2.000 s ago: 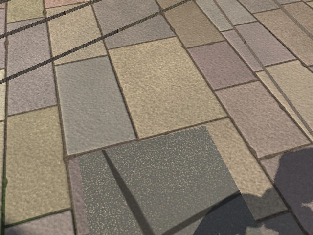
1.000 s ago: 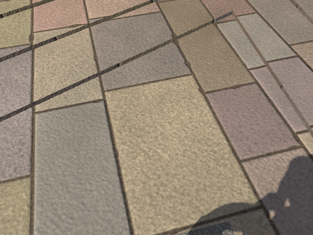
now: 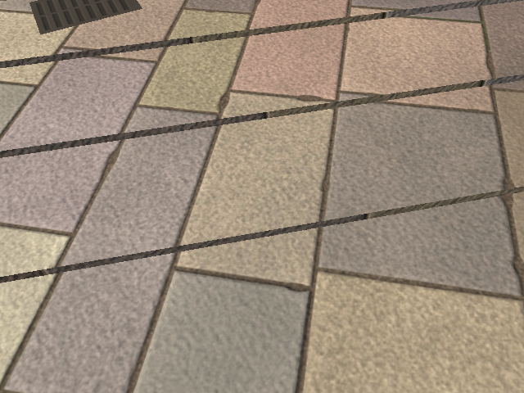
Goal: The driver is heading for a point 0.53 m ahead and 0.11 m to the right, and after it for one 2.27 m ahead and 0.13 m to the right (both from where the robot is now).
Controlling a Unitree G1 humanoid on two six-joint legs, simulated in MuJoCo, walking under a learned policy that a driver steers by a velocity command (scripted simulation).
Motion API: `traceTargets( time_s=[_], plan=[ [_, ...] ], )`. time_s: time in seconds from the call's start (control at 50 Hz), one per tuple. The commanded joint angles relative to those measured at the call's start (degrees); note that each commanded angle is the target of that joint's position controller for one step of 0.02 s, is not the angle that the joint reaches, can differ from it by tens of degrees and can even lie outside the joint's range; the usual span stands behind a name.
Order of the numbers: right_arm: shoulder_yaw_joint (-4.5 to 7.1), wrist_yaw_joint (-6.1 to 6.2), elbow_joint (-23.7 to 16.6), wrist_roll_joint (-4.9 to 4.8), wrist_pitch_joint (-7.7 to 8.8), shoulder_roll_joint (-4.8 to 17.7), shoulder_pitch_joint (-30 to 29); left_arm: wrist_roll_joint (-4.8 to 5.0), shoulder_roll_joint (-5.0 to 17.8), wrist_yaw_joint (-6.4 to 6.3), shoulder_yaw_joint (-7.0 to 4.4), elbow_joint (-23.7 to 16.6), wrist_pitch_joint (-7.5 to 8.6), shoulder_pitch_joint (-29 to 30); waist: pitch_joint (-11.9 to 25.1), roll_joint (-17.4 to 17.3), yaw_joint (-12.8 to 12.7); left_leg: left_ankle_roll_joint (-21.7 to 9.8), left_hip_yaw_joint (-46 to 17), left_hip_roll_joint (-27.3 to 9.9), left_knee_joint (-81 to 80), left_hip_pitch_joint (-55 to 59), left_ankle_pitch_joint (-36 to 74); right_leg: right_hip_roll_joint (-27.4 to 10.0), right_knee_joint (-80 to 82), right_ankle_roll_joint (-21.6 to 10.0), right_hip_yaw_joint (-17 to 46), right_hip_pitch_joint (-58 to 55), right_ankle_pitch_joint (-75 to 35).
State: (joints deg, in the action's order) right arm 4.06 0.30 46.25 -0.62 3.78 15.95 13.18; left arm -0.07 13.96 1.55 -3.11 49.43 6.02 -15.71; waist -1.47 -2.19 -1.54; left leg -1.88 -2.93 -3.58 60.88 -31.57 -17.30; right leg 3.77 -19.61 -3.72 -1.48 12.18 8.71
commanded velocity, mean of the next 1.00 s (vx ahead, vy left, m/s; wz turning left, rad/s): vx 0.35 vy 0.00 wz -0.31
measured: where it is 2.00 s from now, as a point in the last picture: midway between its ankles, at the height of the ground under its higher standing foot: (265, 386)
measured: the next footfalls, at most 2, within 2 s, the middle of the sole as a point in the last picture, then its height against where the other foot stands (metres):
left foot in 0.30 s outside the picture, level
right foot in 0.80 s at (328, 377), level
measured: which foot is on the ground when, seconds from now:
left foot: up 0.00-0.28, down 0.30-0.82, up 0.84-1.00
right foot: down 0.00-0.32, up 0.34-0.78, down 0.80-1.00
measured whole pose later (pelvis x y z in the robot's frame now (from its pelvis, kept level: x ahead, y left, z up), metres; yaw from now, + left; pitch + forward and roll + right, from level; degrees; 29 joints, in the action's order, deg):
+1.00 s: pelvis +0.43 +0.01 -0.01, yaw -22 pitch +3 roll +1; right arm 3.6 2.1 45.0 0.2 0.6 17.5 4.7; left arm -0.4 16.8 0.4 -4.3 38.8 0.1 -8.7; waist -3.8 -0.9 -0.8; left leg 2.9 -3.0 -1.5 63.7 -31.7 -25.3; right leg 4.6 -26.7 -4.8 2.0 24.7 4.7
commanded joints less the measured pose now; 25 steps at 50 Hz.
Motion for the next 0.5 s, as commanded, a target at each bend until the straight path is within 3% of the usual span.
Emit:
traceTargets(
  time_s=[0.02, 0.12, 0.22, 0.26, 0.28, 0.3, 0.32, 0.34, 0.36, 0.38, 0.4, 0.42, 0.44, 0.5],
  plan=[
    [0.36, 0.13, -4.3, 0.48, 0.41, 2.3, -1.9, 0.34, 8.7, -0.64, -1.76, -3.0, 0.78, 1.4, 1.6, 6.2, 0.9, 1.5, -0.6, -3.3, -7.7, -7.3, 6.2, -16.1, 11.5, -10.1, 14.2, -5.1, -11.2],
    [-0.51, -0.64, -6.2, 0.15, 0.88, 1.2, -10.7, 1.14, 10.0, -1.27, -1.89, -0.8, -0.06, -2.7, 0.1, 6.1, -2.0, 2.1, 1.7, -1.1, -24.5, -2.5, 20.8, -13.4, 12.0, -7.5, 7.3, -4.5, -11.5],
    [-0.56, -1.97, -9.2, -0.44, 1.48, 2.5, -17.8, 1.6, 10.7, -1.47, -2.0, 1.9, -1.28, -7.1, -2.3, 6.4, -3.3, 0.4, 1.5, 0.2, -31.0, -2.7, 17.6, -17.4, 8.5, -6.8, 9.3, -11.4, -12.1],
    [0.03, -2.24, -9.0, -0.39, 2.04, 4.1, -15.6, 1.71, 11.7, -1.78, -2.3, 2.3, -1.96, -6.6, -1.2, 7.1, -1.0, -0.7, 1.7, 1.4, -33.5, 2.1, 13.6, -18.2, 4.8, -5.9, 10.8, -12.9, -16.8],
    [0.8, -2.07, -7.7, -0.22, 2.29, 5.5, -10.9, 1.81, 12.2, -1.91, -2.36, 2.0, -2.19, -5.3, 1.3, 7.2, 2.1, -1.7, 2.8, 2.7, -35.6, 9.6, 13.4, -16.9, 0.0, -5.0, 10.0, -12.0, -23.8],
    [2.21, -1.56, -5.1, 0.19, 2.42, 8.4, -2.1, 1.48, 11.2, -1.93, -1.9, 1.6, -2.24, -4.8, 7.1, 6.2, 6.0, -3.4, 2.5, 2.1, -35.2, 23.1, 14.7, -13.8, -9.6, -3.4, 8.0, -7.8, -26.8],
    [3.46, -0.84, -3.4, 1.19, 2.35, 12.9, 8.9, 0.08, 7.8, -1.9, -0.56, -0.4, -2.0, -4.1, 16.6, -0.1, 10.1, -7.2, -8.8, -9.1, -32.7, 41.1, 16.4, -9.5, -27.5, -0.9, 5.1, 4.2, -11.9],
    [3.85, -1.03, -2.3, 1.35, 1.6, 15.5, 10.7, 1.01, 1.7, -1.8, 1.09, -0.7, -1.03, -11.8, 23.3, -15.2, 6.3, -14.6, -32.1, -21.2, -38.6, 56.1, 5.4, -1.5, -45.0, 2.0, 3.4, 24.4, 23.5],
    [2.51, -1.04, -2.6, 0.87, 1.44, 9.8, 10.5, 2.31, 8.2, -1.74, -0.41, 0.3, -0.52, -9.2, 20.3, -9.6, 8.4, -13.6, -34.4, -19.7, -41.8, 52.3, -2.6, -4.4, -52.0, 2.0, 9.3, 29.6, 24.7],
    [1.65, -0.89, -2.8, 0.55, 1.58, 7.5, 6.7, 2.96, 10.5, -1.69, -1.28, -1.3, -0.38, -4.6, 12.2, -7.0, 7.8, -11.2, -25.7, -17.9, -43.3, 45.1, -1.8, -6.7, -53.0, 1.6, 8.6, 32.4, 19.4],
    [1.13, -0.97, -3.1, 0.71, 1.78, 6.1, 2.7, 2.6, 9.8, -1.94, -1.35, -1.6, -0.58, -2.2, 8.1, -3.7, 5.9, -9.8, -19.6, -15.5, -45.3, 37.5, 2.1, -9.0, -51.4, 1.9, 7.5, 30.3, 14.5],
    [0.78, -1.16, -3.0, 0.96, 2.02, 4.6, -0.3, 1.94, 9.2, -2.13, -1.64, -1.7, -1.0, -1.2, 5.0, -3.3, 4.3, -9.2, -15.1, -13.6, -47.6, 31.7, 5.5, -10.4, -49.0, 2.1, 7.4, 28.6, 11.1],
    [0.5, -1.25, -2.8, 1.35, 2.42, 3.6, -2.1, 1.9, 8.1, -2.1, -1.76, -1.4, -1.79, -2.4, 3.8, -4.1, 2.5, -8.5, -11.0, -12.2, -49.6, 27.7, 8.2, -11.6, -47.8, 2.2, 7.8, 25.5, 8.7],
    [0.96, -1.09, -1.3, 1.39, 3.32, 4.1, -3.1, 1.99, 5.4, -1.97, -1.62, -2.3, -3.58, -2.1, 1.6, -2.9, 0.8, -9.0, -3.6, -11.6, -53.1, 23.1, 14.8, -12.5, -45.5, 3.0, 7.7, 24.9, 4.7]
  ],
)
